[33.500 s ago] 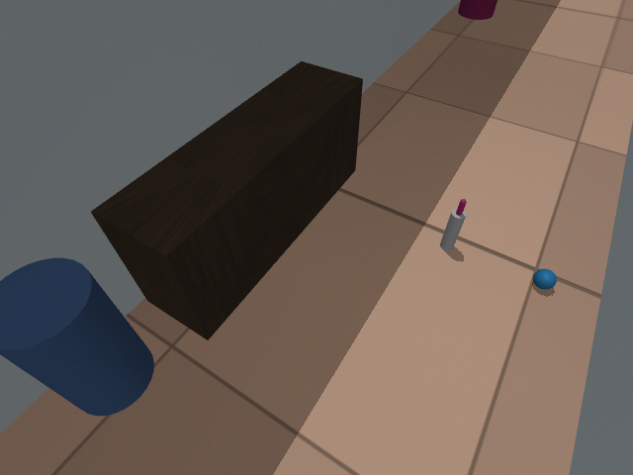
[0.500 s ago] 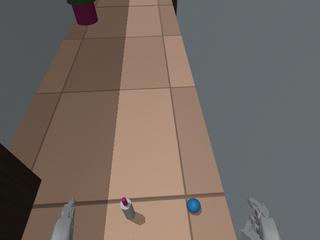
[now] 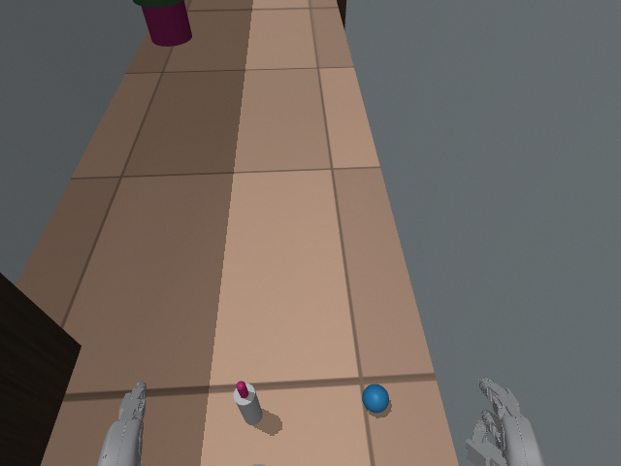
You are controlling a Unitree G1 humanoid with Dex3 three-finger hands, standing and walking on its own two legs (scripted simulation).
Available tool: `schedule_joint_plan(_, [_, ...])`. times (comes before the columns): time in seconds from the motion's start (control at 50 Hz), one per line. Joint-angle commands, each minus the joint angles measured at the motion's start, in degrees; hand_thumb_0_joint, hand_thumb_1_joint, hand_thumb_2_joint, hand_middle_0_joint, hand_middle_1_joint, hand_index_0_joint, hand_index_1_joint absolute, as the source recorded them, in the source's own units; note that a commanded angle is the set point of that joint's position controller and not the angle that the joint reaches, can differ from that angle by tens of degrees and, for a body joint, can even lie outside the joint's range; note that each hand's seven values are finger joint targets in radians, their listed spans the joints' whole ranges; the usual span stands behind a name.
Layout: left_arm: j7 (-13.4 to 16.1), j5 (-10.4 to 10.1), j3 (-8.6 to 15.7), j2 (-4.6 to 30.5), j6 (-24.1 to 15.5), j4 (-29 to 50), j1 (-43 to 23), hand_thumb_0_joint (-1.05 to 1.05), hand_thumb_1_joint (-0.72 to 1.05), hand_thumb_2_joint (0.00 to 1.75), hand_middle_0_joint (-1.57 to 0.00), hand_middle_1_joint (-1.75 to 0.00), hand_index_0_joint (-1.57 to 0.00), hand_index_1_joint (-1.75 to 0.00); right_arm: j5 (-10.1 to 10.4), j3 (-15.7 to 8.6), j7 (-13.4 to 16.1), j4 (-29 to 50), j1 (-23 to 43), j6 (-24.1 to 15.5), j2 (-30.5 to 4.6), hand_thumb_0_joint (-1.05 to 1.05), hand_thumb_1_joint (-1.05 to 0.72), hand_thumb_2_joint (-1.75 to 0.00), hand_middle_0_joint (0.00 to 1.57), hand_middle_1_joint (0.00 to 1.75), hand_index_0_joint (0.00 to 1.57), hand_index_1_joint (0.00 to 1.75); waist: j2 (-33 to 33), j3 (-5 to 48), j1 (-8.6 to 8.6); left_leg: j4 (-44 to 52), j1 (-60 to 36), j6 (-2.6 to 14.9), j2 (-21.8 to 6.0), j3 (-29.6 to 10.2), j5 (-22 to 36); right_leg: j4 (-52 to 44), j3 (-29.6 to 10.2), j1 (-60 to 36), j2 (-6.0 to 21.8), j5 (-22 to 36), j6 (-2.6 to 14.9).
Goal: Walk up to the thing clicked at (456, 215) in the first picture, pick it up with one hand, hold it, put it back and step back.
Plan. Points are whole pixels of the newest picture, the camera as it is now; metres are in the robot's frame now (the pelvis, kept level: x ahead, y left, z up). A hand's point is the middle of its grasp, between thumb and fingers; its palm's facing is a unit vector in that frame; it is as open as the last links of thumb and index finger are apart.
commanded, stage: home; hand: left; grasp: from the side
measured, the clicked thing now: (247, 401) +0.38 +0.18 -0.59
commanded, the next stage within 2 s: stand in 0.64 s
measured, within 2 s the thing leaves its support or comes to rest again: neither
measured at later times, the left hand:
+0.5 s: hand (173, 458) +0.16 +0.18 -0.06, palm faces +0.11 -0.95 -0.28, open 17.7 cm
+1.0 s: hand (175, 461) +0.16 +0.18 -0.06, palm faces +0.12 -0.95 -0.28, open 14.3 cm
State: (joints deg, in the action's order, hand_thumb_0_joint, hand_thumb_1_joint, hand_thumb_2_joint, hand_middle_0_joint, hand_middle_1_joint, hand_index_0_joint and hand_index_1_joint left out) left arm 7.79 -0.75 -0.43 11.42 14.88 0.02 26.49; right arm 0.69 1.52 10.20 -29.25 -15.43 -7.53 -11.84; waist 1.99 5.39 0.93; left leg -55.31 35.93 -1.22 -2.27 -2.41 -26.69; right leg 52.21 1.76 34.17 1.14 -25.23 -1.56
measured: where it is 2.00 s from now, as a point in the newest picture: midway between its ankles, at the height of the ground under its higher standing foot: outside the picture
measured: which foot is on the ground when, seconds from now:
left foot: down 0.00-1.00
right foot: down 0.00-1.00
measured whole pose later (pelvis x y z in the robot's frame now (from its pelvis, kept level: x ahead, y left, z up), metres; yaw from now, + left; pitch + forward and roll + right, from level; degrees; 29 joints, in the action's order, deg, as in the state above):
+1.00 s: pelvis +0.00 +0.00 +0.00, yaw +0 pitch +7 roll -2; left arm 7.8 -0.6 -0.5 11.1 13.7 -0.9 26.4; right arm 0.4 1.5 10.1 -29.7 -15.3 -7.8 -11.9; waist 1.9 5.1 0.7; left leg -55.0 35.6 -1.3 -2.2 -2.4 -26.2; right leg 52.3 1.7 34.1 1.2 -24.9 -1.4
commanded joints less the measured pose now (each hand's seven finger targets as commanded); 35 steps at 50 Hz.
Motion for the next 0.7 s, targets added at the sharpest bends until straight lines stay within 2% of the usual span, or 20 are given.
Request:
schedule_joint_plan(0.0, [0.86,0.83,3.09,5.63,-3.05,10.65,-0.6,0.0,-0.59,0.03,-0.04,-0.05,-0.04,-0.05,-0.37,-3.21,0.72,9.05,3.08,-3.21,-6.66,0.0,-0.9,-0.9,0.2,0.3,0.2,0.3,-0.68,8.04,0.51,8.78,-4.98,1.2,1.64,2.01,12.39,-8.19,2.08,-4.57,-2.01,10.83,1.59])
schedule_joint_plan(0.12, [0.8,0.93,2.85,5.15,-3.07,9.95,-0.41,0.0,-0.61,0.02,-0.04,-0.04,-0.04,-0.04,-0.42,-3.16,0.57,8.8,2.91,-3.05,-6.57,0.0,-0.9,-0.9,0.2,0.3,0.2,0.3,-0.41,6.84,0.32,9.07,-5.3,1.02,1.53,2.06,13.66,-7.89,2.25,-4.33,-2.07,11.81,1.65])
schedule_joint_plan(0.14, [0.87,1.02,2.98,5.31,-2.99,9.83,-1.3,0.0,-0.6,0.03,-0.04,-0.05,-0.04,-0.05,-0.46,-3.35,0.67,8.54,2.84,-3.01,-6.66,0.0,-0.9,-0.9,0.2,0.3,0.2,0.3,-0.4,7.49,0.79,8.89,-5.71,1.01,1.4,1.98,14.56,-7.7,2.32,-4.55,-2.13,12.71,1.64])
schedule_joint_plan(0.24, [0.94,0.8,3.11,5.62,-3.19,10.02,-2.25,0.0,-0.61,0.02,-0.04,-0.04,-0.04,-0.04,-0.33,-3.04,0.45,8.77,3.75,-3.0,-6.64,0.0,-0.9,-0.9,0.2,0.3,0.2,0.3,0.31,4.37,0.02,10.46,-4.09,0.92,1.4,1.72,10.37,-8.31,2.51,-3.38,-2.17,8.53,1.9])
schedule_joint_plan(0.26, [0.82,0.85,2.57,5.07,-3.26,9.84,-1.85,0.0,-0.61,0.02,-0.04,-0.05,-0.04,-0.04,-0.4,-3.02,0.41,9.11,3.71,-3.0,-6.56,0.0,-0.9,-0.9,0.2,0.3,0.2,0.3,0.16,4.68,0.5,10.47,-4.28,1.0,1.41,1.75,9.43,-8.53,2.51,-3.0,-2.21,7.8,1.84])
schedule_joint_plan(0.28, [0.96,0.8,3.21,5.37,-3.1,9.58,-1.79,0.0,-0.61,0.02,-0.04,-0.04,-0.04,-0.04,-0.38,-3.24,0.57,8.85,3.49,-3.08,-6.8,0.0,-0.9,-0.9,0.2,0.3,0.2,0.3,-0.46,4.68,0.25,10.8,-3.97,1.02,1.34,1.6,8.64,-8.53,2.63,-3.35,-2.22,7.05,1.83])
schedule_joint_plan(0.34, [0.86,0.78,2.87,5.34,-3.11,9.99,-1.85,0.0,-0.6,0.03,-0.04,-0.05,-0.04,-0.05,-0.35,-3.12,0.31,9.03,3.82,-3.22,-6.78,0.0,-0.9,-0.9,0.2,0.3,0.2,0.3,0.12,4.21,0.06,11.18,-3.72,0.99,1.41,1.49,7.32,-8.68,2.68,-3.04,-2.18,5.86,1.86])
schedule_joint_plan(0.36, [0.85,0.87,2.77,5.1,-3.15,10.6,-1.62,0.0,-0.58,0.04,-0.05,-0.05,-0.05,-0.05,-0.4,-3.15,0.36,9.04,3.37,-3.3,-6.57,0.0,-0.9,-0.9,0.2,0.3,0.2,0.3,0.18,5.98,0.33,10.79,-4.81,1.0,1.31,1.53,8.66,-8.32,2.57,-3.42,-2.25,7.14,1.84])
schedule_joint_plan(0.38, [0.86,0.74,2.96,5.56,-3.1,9.76,-1.9,0.0,-0.6,0.03,-0.04,-0.05,-0.04,-0.05,-0.24,-3.14,0.3,8.99,3.61,-3.19,-6.9,0.0,-0.9,-0.9,0.2,0.3,0.2,0.3,0.85,3.83,0.09,11.26,-3.74,0.96,1.44,1.73,6.99,-8.68,2.56,-2.52,-2.17,5.62,1.95])
schedule_joint_plan(0.44, [0.81,0.78,3.14,5.3,-3.28,10.5,-0.87,0.0,-0.59,0.03,-0.04,-0.05,-0.04,-0.05,-0.4,-3.12,0.48,9.32,3.44,-3.29,-6.57,0.0,-0.9,-0.9,0.2,0.3,0.2,0.3,-1.25,7.15,0.12,10.04,-4.73,1.16,1.59,1.92,9.85,-8.82,2.35,-4.37,-2.03,8.27,1.78])
schedule_joint_plan(0.46, [0.9,0.84,3.32,5.67,-3.29,9.97,-1.89,0.0,-0.59,0.03,-0.04,-0.05,-0.04,-0.05,-0.36,-2.97,0.48,9.0,3.54,-3.27,-6.53,0.0,-0.9,-0.9,0.2,0.3,0.2,0.3,-1.24,5.81,0.27,10.01,-4.2,1.2,1.65,2.08,8.91,-8.93,2.2,-3.64,-1.93,7.41,1.73])
schedule_joint_plan(0.58, [0.97,0.88,2.81,5.22,-3.55,10.3,-1.9,0.0,-0.58,0.04,-0.05,-0.05,-0.05,-0.05,-0.42,-2.87,0.49,8.71,3.42,-3.51,-6.48,0.0,-0.9,-0.9,0.2,0.3,0.2,0.3,0.33,5.45,0.24,10.35,-4.77,0.99,1.46,1.98,9.38,-8.33,2.21,-3.33,-1.92,7.92,1.88])
schedule_joint_plan(0.64, [0.93,0.9,3.06,5.31,-3.5,9.49,-0.94,0.0,-0.59,0.03,-0.05,-0.05,-0.04,-0.05,-0.49,-3.05,0.75,8.63,3.19,-3.54,-6.56,0.0,-0.9,-0.9,0.2,0.3,0.2,0.3,-1.75,6.49,0.37,9.27,-4.68,1.28,1.67,2.33,10.56,-8.94,1.93,-4.05,-1.77,9.13,1.55])
schedule_joint_plan(0.66, [1.02,0.81,3.68,6.02,-3.64,9.92,-1.81,0.0,-0.58,0.04,-0.05,-0.05,-0.05,-0.05,-0.48,-2.89,0.62,8.71,3.66,-3.48,-6.48,0.0,-0.9,-0.9,0.2,0.3,0.2,0.3,-1.04,5.2,0.02,9.37,-3.93,1.28,1.83,2.51,9.62,-9.42,1.81,-4.08,-1.55,8.35,1.59])
schedule_joint_plan(0.68, [1.02,0.85,3.32,5.6,-3.61,9.83,-1.06,0.0,-0.6,0.03,-0.04,-0.05,-0.04,-0.05,-0.51,-2.86,0.62,8.79,3.63,-3.45,-6.45,0.0,-0.9,-0.9,0.2,0.3,0.2,0.3,-1.58,5.39,0.05,9.69,-3.76,1.33,1.79,2.32,9.3,-9.15,1.91,-3.69,-1.74,8.01,1.57])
